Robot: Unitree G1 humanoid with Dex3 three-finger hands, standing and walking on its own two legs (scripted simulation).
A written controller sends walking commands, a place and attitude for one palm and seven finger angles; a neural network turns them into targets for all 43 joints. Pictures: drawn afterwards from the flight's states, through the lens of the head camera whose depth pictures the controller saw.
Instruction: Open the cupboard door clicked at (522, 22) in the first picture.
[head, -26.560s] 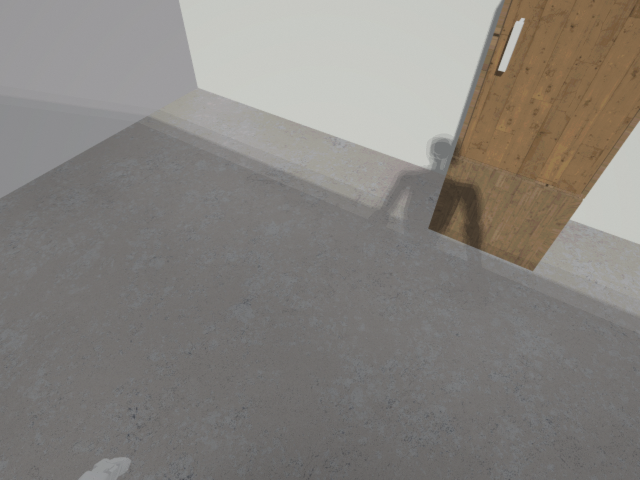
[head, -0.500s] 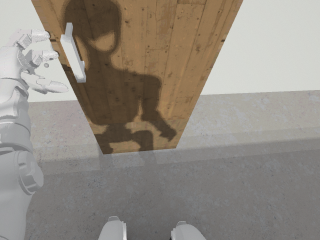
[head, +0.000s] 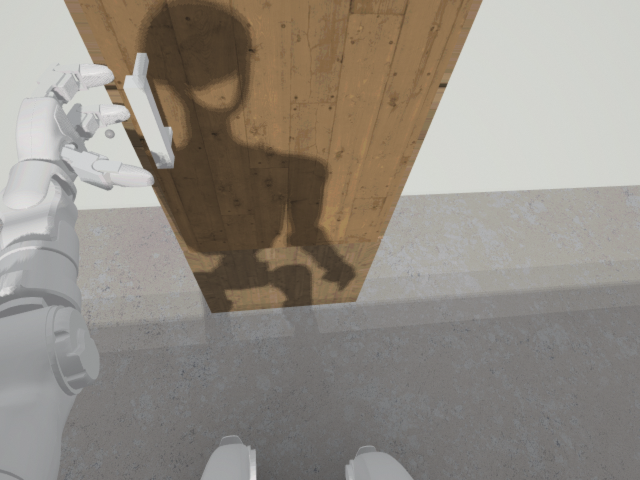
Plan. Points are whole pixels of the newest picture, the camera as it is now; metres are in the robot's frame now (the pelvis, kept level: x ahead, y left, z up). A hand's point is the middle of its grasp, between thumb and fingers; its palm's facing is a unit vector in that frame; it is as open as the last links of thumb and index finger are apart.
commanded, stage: slide the fingers in behind the handle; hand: left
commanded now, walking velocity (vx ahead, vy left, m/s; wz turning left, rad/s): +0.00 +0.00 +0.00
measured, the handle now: (154, 114) +0.54 +0.18 +0.11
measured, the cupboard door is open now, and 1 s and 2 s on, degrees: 0 0 0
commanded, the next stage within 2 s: move the hooked fingers beside the handle in 1.26 s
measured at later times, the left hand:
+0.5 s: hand (112, 134) +0.50 +0.22 +0.12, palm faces +0.09 -1.00 -0.01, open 14.1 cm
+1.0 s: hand (124, 141) +0.49 +0.20 +0.12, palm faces +0.14 -0.99 -0.02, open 14.9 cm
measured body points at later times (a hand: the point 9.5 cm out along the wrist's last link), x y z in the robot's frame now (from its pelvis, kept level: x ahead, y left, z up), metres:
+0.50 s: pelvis +0.00 +0.00 +0.00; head +0.10 +0.03 +0.43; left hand +0.49 +0.27 +0.12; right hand +0.02 -0.26 -0.11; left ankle +0.04 +0.14 -0.68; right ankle -0.02 -0.15 -0.68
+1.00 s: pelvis +0.00 +0.01 +0.00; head +0.10 +0.03 +0.44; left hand +0.48 +0.26 +0.12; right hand +0.05 -0.25 -0.12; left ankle +0.04 +0.14 -0.68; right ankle -0.02 -0.15 -0.68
